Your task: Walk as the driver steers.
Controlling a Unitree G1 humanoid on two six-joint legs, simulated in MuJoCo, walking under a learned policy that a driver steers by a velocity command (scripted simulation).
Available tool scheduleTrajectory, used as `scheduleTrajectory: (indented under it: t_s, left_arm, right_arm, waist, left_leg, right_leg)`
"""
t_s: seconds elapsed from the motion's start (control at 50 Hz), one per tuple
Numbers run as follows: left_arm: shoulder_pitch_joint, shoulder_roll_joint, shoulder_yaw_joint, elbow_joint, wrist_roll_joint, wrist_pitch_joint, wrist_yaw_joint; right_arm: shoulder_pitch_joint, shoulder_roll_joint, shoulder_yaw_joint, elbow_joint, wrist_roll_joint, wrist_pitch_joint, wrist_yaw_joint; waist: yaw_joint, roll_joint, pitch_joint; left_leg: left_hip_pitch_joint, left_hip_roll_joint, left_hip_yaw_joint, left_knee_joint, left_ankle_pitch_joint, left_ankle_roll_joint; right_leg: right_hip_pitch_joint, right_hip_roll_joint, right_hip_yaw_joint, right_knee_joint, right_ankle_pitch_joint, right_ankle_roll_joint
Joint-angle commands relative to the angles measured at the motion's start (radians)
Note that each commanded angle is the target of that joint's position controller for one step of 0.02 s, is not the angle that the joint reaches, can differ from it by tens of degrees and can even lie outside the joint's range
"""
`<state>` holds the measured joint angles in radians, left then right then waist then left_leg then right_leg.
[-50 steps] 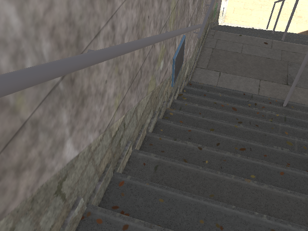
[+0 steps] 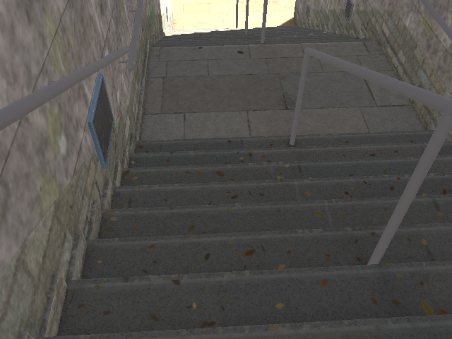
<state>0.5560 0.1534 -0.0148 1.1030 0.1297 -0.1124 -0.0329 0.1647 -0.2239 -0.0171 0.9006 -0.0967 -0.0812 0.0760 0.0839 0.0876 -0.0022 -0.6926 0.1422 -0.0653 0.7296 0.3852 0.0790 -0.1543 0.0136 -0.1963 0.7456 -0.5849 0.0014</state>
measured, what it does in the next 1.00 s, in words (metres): goes down, turning left: left foot 0.16 m lower, then right foot 0.16 m lower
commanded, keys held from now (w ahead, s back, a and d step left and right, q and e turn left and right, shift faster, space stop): w+q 0.28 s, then w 0.04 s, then no key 0.68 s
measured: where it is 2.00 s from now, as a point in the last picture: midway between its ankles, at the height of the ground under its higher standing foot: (206, 327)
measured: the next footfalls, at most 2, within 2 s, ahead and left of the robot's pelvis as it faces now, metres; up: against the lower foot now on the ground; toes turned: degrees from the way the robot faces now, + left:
left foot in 0.14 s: +0.23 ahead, +0.17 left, -0.16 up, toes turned +11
right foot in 0.60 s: +0.52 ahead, +0.02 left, -0.31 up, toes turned +10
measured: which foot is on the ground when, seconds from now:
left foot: up 0.00-0.12, down 0.14-0.62, up 0.64-0.88, down 0.90-1.00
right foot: down 0.00-0.16, up 0.18-0.58, down 0.60-1.00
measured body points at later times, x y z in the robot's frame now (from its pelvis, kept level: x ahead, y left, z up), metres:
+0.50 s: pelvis +0.30 +0.08 -0.17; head +0.31 +0.08 +0.28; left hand +0.43 +0.32 -0.28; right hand +0.23 -0.11 -0.32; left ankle +0.20 +0.16 -0.85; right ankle +0.50 -0.02 -0.86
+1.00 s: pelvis +0.45 +0.09 -0.28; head +0.47 +0.10 +0.17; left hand +0.41 +0.32 -0.43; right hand +0.54 -0.13 -0.43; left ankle +0.44 +0.24 -1.00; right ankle +0.48 +0.01 -1.00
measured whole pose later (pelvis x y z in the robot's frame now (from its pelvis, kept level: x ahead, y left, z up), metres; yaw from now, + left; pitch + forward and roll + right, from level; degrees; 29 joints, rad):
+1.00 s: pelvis +0.45 +0.09 -0.28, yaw +16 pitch +1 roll -1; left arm 0.32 0.21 0.00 1.00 -0.02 -0.09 -0.10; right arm 0.32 -0.19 -0.02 1.00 -0.03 -0.06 0.08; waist 0.01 0.01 0.00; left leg -0.39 0.09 0.01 0.67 -0.32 -0.04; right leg -0.34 0.03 -0.13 0.63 -0.32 -0.06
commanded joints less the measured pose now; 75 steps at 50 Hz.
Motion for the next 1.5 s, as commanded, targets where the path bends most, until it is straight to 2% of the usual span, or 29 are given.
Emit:
scheduleTrajectory:
  t_s: [0.02, 0.08, 0.12, 0.16, 0.18, 0.2, 0.22, 0.24, 0.3, 0.34, 0.38, 0.44, 0.48, 0.54, 0.6, 0.62, 0.64, 0.66, 0.68, 0.72, 0.74, 0.78, 0.82, 0.92, 1.06, 1.32, 1.38, 1.44, 1.5]
  left_arm:
    - [-0.071, 0.093, -0.007, -0.069, 0.003, -0.012, -0.014]
    - [0.066, 0.171, 0.022, -0.017, -0.037, 0.023, 0.030]
    - [0.058, 0.188, 0.038, -0.004, -0.021, 0.049, 0.028]
    - [0.062, 0.201, 0.052, 0.003, 0.025, 0.063, -0.044]
    - [0.214, 0.020, 0.020, -0.007, -0.006, 0.058, -0.096]
    - [-0.041, 0.094, 0.034, -0.116, -0.061, 0.038, -0.116]
    - [-0.331, 0.130, 0.048, -0.255, -0.109, 0.008, -0.093]
    - [-0.429, 0.174, 0.072, -0.265, -0.116, -0.008, -0.046]
    - [-0.235, 0.013, 0.017, -0.235, -0.033, 0.007, 0.052]
    - [-0.218, 0.030, 0.023, -0.217, -0.036, 0.036, 0.030]
    - [-0.152, 0.030, 0.006, -0.202, -0.049, 0.037, -0.004]
    - [-0.424, 0.098, 0.010, -0.246, -0.041, 0.020, -0.014]
    - [-0.437, 0.107, 0.016, -0.282, -0.053, 0.041, -0.017]
    - [-0.397, 0.149, 0.033, -0.288, -0.059, 0.039, -0.007]
    - [-0.161, 0.237, 0.085, -0.206, -0.106, 0.022, 0.017]
    - [0.099, 0.313, 0.104, -0.140, -0.105, 0.033, -0.004]
    - [0.045, 0.339, 0.113, -0.178, -0.101, 0.043, -0.049]
    - [0.034, 0.327, 0.122, -0.190, -0.038, 0.050, -0.046]
    - [-0.085, 0.290, 0.097, -0.204, -0.052, 0.045, -0.059]
    - [-0.290, 0.022, -0.015, -0.209, -0.094, 0.033, -0.070]
    - [-0.282, 0.053, -0.017, -0.182, -0.115, 0.022, -0.074]
    - [-0.279, 0.071, -0.016, -0.173, -0.132, -0.013, -0.044]
    - [-0.298, 0.156, 0.001, -0.181, -0.121, -0.031, -0.021]
    - [-0.233, 0.208, 0.010, -0.161, -0.178, -0.007, -0.095]
    - [-0.234, 0.137, 0.068, -0.156, -0.155, 0.007, -0.045]
    - [-0.291, 0.190, 0.117, -0.149, -0.137, 0.027, -0.045]
    - [-0.226, 0.282, 0.166, -0.127, -0.091, 0.031, -0.021]
    - [-0.046, 0.157, 0.139, -0.064, -0.079, 0.020, 0.018]
    - [-0.173, 0.128, 0.112, -0.107, -0.089, 0.033, 0.022]
  right_arm:
    - [0.000, -0.062, -0.009, -0.056, -0.005, 0.020, -0.004]
    - [-0.142, -0.039, 0.003, -0.070, -0.031, 0.016, -0.015]
    - [-0.021, -0.055, -0.017, 0.014, 0.002, 0.006, -0.028]
    - [0.414, -0.261, -0.119, 0.162, 0.013, -0.018, -0.030]
    - [0.650, -0.336, -0.123, 0.231, 0.007, -0.011, -0.018]
    - [0.773, -0.307, -0.124, 0.271, -0.003, -0.011, -0.018]
    - [0.714, -0.261, -0.112, 0.260, 0.041, -0.026, -0.018]
    - [0.544, -0.157, -0.082, 0.222, 0.045, -0.045, -0.016]
    - [0.193, 0.046, 0.019, 0.126, 0.002, -0.062, -0.016]
    - [0.147, 0.012, 0.028, 0.083, 0.052, -0.073, -0.035]
    - [0.266, -0.012, 0.033, 0.123, 0.009, -0.067, -0.031]
    - [0.468, 0.081, 0.054, 0.165, 0.044, -0.077, -0.107]
    - [0.366, -0.020, 0.046, 0.116, 0.021, -0.058, -0.085]
    - [0.399, -0.016, 0.050, 0.069, 0.041, -0.043, -0.081]
    - [0.444, -0.044, 0.041, 0.117, 0.027, 0.000, -0.037]
    - [0.657, 0.045, 0.039, 0.183, 0.032, -0.005, 0.025]
    - [0.639, 0.014, 0.036, 0.108, 0.064, -0.006, 0.041]
    - [0.410, -0.070, 0.008, 0.024, 0.081, 0.014, 0.027]
    - [0.313, -0.051, 0.016, -0.056, 0.072, 0.029, 0.011]
    - [0.396, 0.099, 0.061, 0.024, 0.070, 0.040, 0.002]
    - [0.478, 0.123, 0.063, 0.047, 0.087, 0.037, 0.018]
    - [0.500, 0.085, 0.044, 0.078, 0.022, 0.041, 0.028]
    - [0.434, 0.048, 0.023, 0.074, 0.034, 0.039, 0.031]
    - [0.260, -0.074, -0.025, 0.054, 0.067, 0.014, 0.013]
    - [0.166, -0.078, -0.033, 0.083, 0.085, 0.007, 0.027]
    - [0.055, -0.086, -0.056, 0.100, 0.091, 0.007, -0.002]
    - [0.065, -0.156, -0.094, 0.116, 0.048, 0.009, -0.033]
    - [0.001, -0.007, -0.062, 0.103, 0.032, -0.012, -0.065]
    - [0.007, 0.015, -0.054, 0.097, 0.037, -0.037, -0.063]
  waist:
    - [-0.070, -0.131, 0.167]
    - [0.037, -0.112, 0.231]
    - [-0.006, -0.066, 0.167]
    - [-0.198, 0.031, -0.039]
    - [-0.183, 0.236, -0.399]
    - [-0.302, 0.111, -0.346]
    - [-0.361, 0.122, -0.162]
    - [-0.290, -0.021, -0.024]
    - [-0.018, -0.132, 0.098]
    - [-0.024, -0.069, 0.085]
    - [-0.007, -0.042, 0.014]
    - [-0.201, -0.149, -0.019]
    - [-0.123, -0.040, 0.021]
    - [-0.126, -0.058, 0.074]
    - [-0.045, -0.095, -0.002]
    - [-0.028, -0.331, -0.371]
    - [-0.023, -0.383, -0.492]
    - [0.036, -0.182, -0.340]
    - [-0.011, -0.159, -0.281]
    - [-0.184, -0.008, -0.041]
    - [-0.248, -0.145, 0.054]
    - [-0.199, -0.147, 0.076]
    - [-0.164, 0.004, -0.001]
    - [-0.132, -0.090, -0.044]
    - [-0.066, -0.046, -0.001]
    - [-0.078, -0.055, -0.028]
    - [-0.048, -0.112, 0.060]
    - [0.019, -0.217, 0.132]
    - [-0.046, -0.152, 0.125]
  left_leg:
    - [0.268, -0.003, 0.039, -0.018, -0.027, 0.006]
    - [0.115, 0.004, 0.056, -0.285, -0.181, 0.002]
    - [0.344, -0.041, 0.131, -0.371, -0.084, -0.005]
    - [1.027, -0.090, 0.183, -0.244, 0.132, 0.066]
    - [1.478, 0.135, -0.122, -0.040, 0.541, 0.306]
    - [1.498, 0.169, -0.273, -0.126, 0.485, 0.322]
    - [1.358, 0.239, -0.417, -0.247, -0.033, 0.349]
    - [1.069, 0.208, -0.429, -0.292, -0.318, 0.302]
    - [0.308, 0.122, -0.296, -0.351, -0.489, 0.270]
    - [0.050, 0.045, -0.168, -0.396, -0.425, 0.274]
    - [-0.035, -0.028, -0.089, -0.190, -0.210, 0.229]
    - [0.261, -0.113, -0.068, 0.058, -0.575, 0.109]
    - [-0.086, -0.115, -0.117, 0.027, -0.683, 0.120]
    - [0.041, -0.063, -0.253, 0.175, -0.700, 0.121]
    - [0.134, -0.089, -0.251, 0.491, -0.422, 0.056]
    - [-0.062, -0.216, -0.016, 0.978, -0.798, -0.072]
    - [-0.325, -0.280, 0.039, 1.429, -1.379, -0.145]
    - [-0.521, -0.239, 0.012, 1.457, -1.324, -0.153]
    - [-0.590, -0.171, -0.029, 1.336, -1.208, -0.172]
    - [-0.151, -0.023, -0.125, 0.957, -0.919, -0.167]
    - [0.032, -0.050, -0.044, 0.954, -1.026, -0.201]
    - [0.067, -0.037, -0.001, 0.777, -0.656, -0.190]
    - [0.115, 0.004, 0.014, 0.305, -0.375, -0.206]
    - [0.424, -0.056, 0.091, -0.118, -0.510, -0.165]
    - [0.372, -0.048, 0.095, -0.244, -0.491, -0.071]
    - [0.398, -0.081, 0.146, -0.193, -0.441, -0.080]
    - [0.310, -0.106, 0.152, -0.173, -0.970, -0.022]
    - [0.111, -0.122, 0.135, -0.016, -0.899, 0.017]
    - [0.326, -0.144, 0.157, -0.041, -0.828, 0.044]
  right_leg:
    - [-0.345, -0.289, 0.144, -0.172, 0.264, -0.154]
    - [-0.030, -0.375, 0.234, -0.063, 0.285, -0.120]
    - [-0.033, -0.312, 0.155, 0.126, 0.361, -0.087]
    - [-0.335, -0.177, 0.037, 0.637, 0.412, -0.007]
    - [-0.540, -0.040, 0.049, 1.115, -0.261, 0.045]
    - [-0.773, -0.009, 0.121, 1.276, -0.283, 0.040]
    - [-1.051, -0.034, 0.163, 1.257, -0.271, 0.023]
    - [-1.026, -0.091, 0.231, 1.140, -0.153, -0.006]
    - [-0.658, -0.224, 0.378, 0.625, 0.341, -0.099]
    - [-0.423, -0.171, 0.258, 0.388, 0.489, -0.054]
    - [-0.312, -0.117, 0.195, 0.457, 0.634, -0.021]
    - [-0.552, -0.155, 0.259, -0.133, 1.154, 0.018]
    - [-0.199, -0.079, 0.157, -0.097, 1.162, -0.001]
    - [-0.172, -0.099, 0.168, -0.245, 0.957, 0.001]
    - [0.162, -0.101, 0.131, -0.497, 1.077, -0.128]
    - [0.722, -0.326, 0.245, -0.140, 1.714, -0.362]
    - [0.840, -0.477, 0.492, -0.094, 1.894, -0.528]
    - [0.728, -0.471, 0.494, -0.121, 1.819, -0.464]
    - [0.587, -0.508, 0.584, -0.182, 1.407, -0.431]
    - [-0.148, -0.398, 0.396, -0.322, 1.036, -0.253]
    - [-0.408, -0.327, 0.310, -0.406, 0.974, -0.233]
    - [-0.520, -0.186, 0.252, -0.390, 0.620, -0.233]
    - [-0.432, -0.177, 0.247, -0.344, 0.476, -0.191]
    - [-0.282, -0.164, 0.330, -0.347, 0.266, -0.042]
    - [-0.094, -0.005, 0.116, -0.281, 0.448, -0.069]
    - [-0.041, -0.026, 0.132, -0.239, 0.616, -0.056]
    - [-0.075, -0.093, 0.237, -0.342, -0.015, -0.171]
    - [0.073, -0.315, 0.566, -0.478, -0.212, -0.336]
    - [-0.056, -0.290, 0.483, -0.419, -0.002, -0.329]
